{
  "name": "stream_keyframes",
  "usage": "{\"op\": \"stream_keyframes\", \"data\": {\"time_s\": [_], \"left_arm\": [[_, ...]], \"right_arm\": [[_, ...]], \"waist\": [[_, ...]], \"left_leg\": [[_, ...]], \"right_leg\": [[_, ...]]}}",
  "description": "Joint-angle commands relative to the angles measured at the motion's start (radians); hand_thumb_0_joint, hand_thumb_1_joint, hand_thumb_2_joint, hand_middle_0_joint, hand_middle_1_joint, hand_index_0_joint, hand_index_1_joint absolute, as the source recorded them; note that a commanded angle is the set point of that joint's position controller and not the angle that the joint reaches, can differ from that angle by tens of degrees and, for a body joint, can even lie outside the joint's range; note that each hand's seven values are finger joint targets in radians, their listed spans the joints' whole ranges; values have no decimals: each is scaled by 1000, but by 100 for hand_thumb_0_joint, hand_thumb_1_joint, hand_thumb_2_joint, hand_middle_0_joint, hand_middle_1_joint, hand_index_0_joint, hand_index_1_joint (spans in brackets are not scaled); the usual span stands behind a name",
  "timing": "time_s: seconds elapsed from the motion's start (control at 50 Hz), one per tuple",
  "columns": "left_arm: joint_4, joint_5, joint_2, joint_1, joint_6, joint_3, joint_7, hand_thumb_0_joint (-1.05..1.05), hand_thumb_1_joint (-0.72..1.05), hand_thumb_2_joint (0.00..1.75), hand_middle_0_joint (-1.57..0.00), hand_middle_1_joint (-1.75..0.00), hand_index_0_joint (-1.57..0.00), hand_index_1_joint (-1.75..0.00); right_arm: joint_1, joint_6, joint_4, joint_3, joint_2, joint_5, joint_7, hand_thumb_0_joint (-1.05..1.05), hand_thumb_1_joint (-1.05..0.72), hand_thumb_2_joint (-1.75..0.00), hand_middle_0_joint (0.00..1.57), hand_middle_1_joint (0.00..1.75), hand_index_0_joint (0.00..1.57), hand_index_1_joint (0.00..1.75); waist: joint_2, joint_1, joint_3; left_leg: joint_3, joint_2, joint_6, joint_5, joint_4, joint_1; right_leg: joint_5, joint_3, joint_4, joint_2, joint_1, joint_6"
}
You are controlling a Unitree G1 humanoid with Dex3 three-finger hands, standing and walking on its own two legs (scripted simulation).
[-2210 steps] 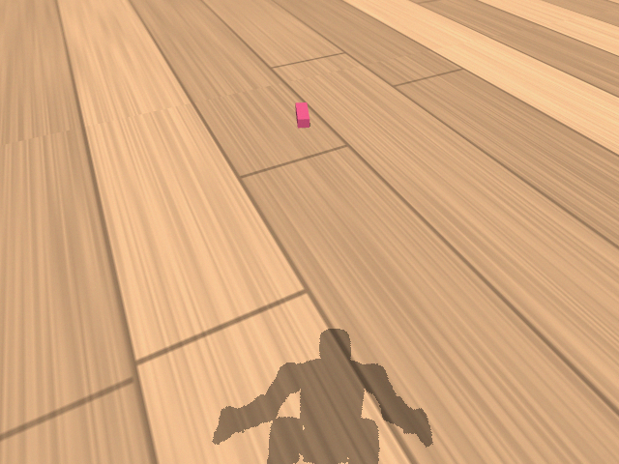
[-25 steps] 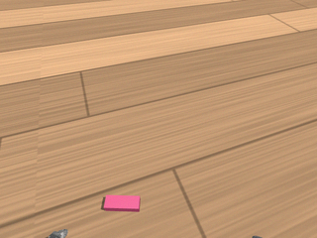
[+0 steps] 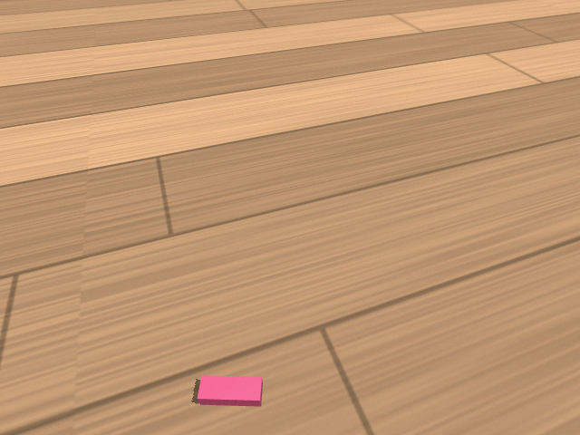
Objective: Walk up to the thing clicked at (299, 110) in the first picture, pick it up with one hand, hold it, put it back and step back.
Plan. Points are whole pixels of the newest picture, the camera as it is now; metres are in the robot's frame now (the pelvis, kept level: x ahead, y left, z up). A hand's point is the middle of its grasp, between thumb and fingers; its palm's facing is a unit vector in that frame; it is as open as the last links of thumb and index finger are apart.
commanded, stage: stand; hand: left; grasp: from above
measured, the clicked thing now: (231, 390) +0.44 +0.21 -0.75
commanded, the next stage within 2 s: step back in 1.72 s
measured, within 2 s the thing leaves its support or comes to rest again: neither
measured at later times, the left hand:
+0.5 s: hand out of the picture +0.06 +0.23 -0.16, palm faces +0.01 -0.95 -0.32, open 7.4 cm
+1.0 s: hand out of the picture +0.09 +0.23 -0.15, palm faces +0.00 -0.94 -0.33, open 7.4 cm
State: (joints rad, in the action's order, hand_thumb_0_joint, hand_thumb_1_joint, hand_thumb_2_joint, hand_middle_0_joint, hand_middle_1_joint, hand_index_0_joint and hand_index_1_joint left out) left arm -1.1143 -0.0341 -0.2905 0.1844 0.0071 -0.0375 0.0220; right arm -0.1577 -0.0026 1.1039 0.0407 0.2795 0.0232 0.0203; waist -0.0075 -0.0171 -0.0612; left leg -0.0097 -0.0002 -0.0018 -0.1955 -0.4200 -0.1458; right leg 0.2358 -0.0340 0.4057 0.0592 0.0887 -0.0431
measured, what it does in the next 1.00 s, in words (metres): stands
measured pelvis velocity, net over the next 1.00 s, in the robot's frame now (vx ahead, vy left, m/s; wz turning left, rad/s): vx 0.01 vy -0.02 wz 0.00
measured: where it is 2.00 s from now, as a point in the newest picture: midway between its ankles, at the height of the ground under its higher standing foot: outside the picture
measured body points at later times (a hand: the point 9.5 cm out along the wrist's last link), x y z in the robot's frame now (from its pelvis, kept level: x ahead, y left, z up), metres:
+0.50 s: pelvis +0.01 -0.01 +0.00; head +0.01 -0.01 +0.45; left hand +0.06 +0.28 -0.14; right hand +0.06 -0.30 -0.14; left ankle +0.03 +0.12 -0.74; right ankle -0.01 -0.15 -0.74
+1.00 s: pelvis +0.01 -0.02 +0.00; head +0.02 -0.02 +0.45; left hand +0.09 +0.28 -0.13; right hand +0.09 -0.31 -0.13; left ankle +0.03 +0.12 -0.74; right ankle -0.01 -0.15 -0.74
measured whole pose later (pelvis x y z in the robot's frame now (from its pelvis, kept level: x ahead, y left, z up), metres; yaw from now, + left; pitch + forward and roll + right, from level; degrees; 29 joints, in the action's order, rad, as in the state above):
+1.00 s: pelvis +0.01 -0.02 +0.00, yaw +0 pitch -3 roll +0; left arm -1.14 -0.02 -0.32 0.10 -0.01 -0.03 0.00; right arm -0.10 0.00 1.15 0.02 0.33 0.01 0.01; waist -0.01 0.00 -0.06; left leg -0.01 -0.02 -0.03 -0.17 -0.34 -0.12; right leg 0.22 -0.04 0.34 0.03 0.07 -0.02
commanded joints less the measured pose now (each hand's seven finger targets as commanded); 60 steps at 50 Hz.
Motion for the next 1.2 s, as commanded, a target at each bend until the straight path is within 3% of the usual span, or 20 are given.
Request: {"op": "stream_keyframes", "data": {"time_s": [0.0, 0.06, 0.16, 0.2, 0.26, 0.3, 0.36, 0.66, 0.78, 0.92, 0.98, 1.06, 1.18], "left_arm": [[41, 1, -187, -38, -21, -35, 16, 0, 90, 90, -20, -30, -20, -30], [35, 3, -195, -45, -21, -35, 15, 0, 90, 90, -20, -30, -20, -30], [22, 5, -196, -44, -25, -32, 13, 0, 90, 90, -20, -30, -20, -30], [24, 9, -208, -56, -24, -34, 11, 0, 90, 90, -20, -30, -20, -30], [20, 7, -204, -59, -28, -32, 11, 0, 90, 90, -20, -30, -20, -30], [19, 10, -211, -64, -25, -33, 9, 0, 90, 90, -20, -30, -20, -30], [18, 12, -206, -67, -27, -32, 9, 0, 90, 90, -20, -30, -20, -30], [18, 15, -215, -95, -30, -32, 5, 0, 90, 90, -20, -30, -20, -30], [24, 18, -222, -111, -30, -32, 3, 0, 90, 90, -20, -30, -20, -30], [23, 17, -227, -122, -30, -30, 1, 0, 90, 90, -20, -30, -20, -30], [21, 17, -223, -109, -32, -27, -2, 0, 90, 90, -20, -30, -20, -30], [25, 19, -235, -114, -37, -29, 1, 0, 90, 90, -20, -30, -20, -30], [28, 19, -235, -118, -34, -27, -3, 0, 90, 90, -20, -30, -20, -30]], "right_arm": [[38, 25, -54, 35, 193, 4, 10, 0, -90, -90, 20, 30, 20, 30], [40, 20, -43, 33, 200, 4, 7, 0, -90, -90, 20, 30, 20, 30], [45, 22, -37, 27, 196, 1, 3, 0, -90, -90, 20, 30, 20, 30], [38, 23, -31, 25, 206, 2, 3, 0, -90, -90, 20, 30, 20, 30], [55, 24, -34, 21, 201, 0, 2, 0, -90, -90, 20, 30, 20, 30], [45, 24, -25, 20, 212, 0, 5, 0, -90, -90, 20, 30, 20, 30], [45, 27, -24, 15, 211, -1, 5, 0, -90, -90, 20, 30, 20, 30], [66, 31, -14, 10, 237, -5, 8, 0, -90, -90, 20, 30, 20, 30], [75, 32, -13, 8, 237, -4, 6, 0, -90, -90, 20, 30, 20, 30], [90, 29, -12, 10, 245, -6, 2, 0, -90, -90, 20, 30, 20, 30], [98, 30, -14, 10, 247, -6, 0, 0, -90, -90, 20, 30, 20, 30], [96, 31, -15, 9, 243, -6, 0, 0, -90, -90, 20, 30, 20, 30], [90, 29, -10, 6, 249, -9, -1, 0, -90, -90, 20, 30, 20, 30]], "waist": [[6, 5, 7], [-4, 6, -6], [12, 7, 4], [-21, 10, 11], [19, 7, 17], [0, 10, 18], [-6, 11, 35], [10, 11, 70], [-1, 13, 78], [1, 17, 55], [-5, 13, 59], [12, 14, 86], [-10, 20, 74]], "left_leg": [[-104, -95, 22, -1, 122, -6], [-109, -92, 21, -62, 140, -44], [-97, -94, 21, -3, 124, -17], [-101, -96, 20, -35, 136, -34], [-97, -98, 21, 39, 120, -5], [-96, -98, 19, 13, 130, -11], [-91, -104, 22, 78, 119, 7], [-79, -118, 17, 213, 111, 45], [-74, -121, 14, 217, 119, 38], [-79, -117, 13, 123, 138, 22], [-80, -120, 15, 137, 137, 33], [-75, -125, 16, 225, 117, 55], [-75, -120, 10, 154, 136, 37]], "right_leg": [[-18, 66, -106, 54, 53, 48], [17, 65, -118, 48, 45, 43], [0, 76, -132, 59, 45, 46], [-5, 75, -125, 56, 32, 47], [-31, 75, -132, 61, 39, 48], [-20, 78, -131, 59, 36, 49], [-87, 77, -123, 65, 19, 51], [-186, 72, -124, 69, -8, 46], [-186, 72, -124, 70, -20, 49], [-109, 72, -142, 67, 1, 49], [-118, 73, -142, 68, 7, 51], [-204, 74, -131, 76, -17, 52], [-145, 76, -139, 72, -7, 51]]}}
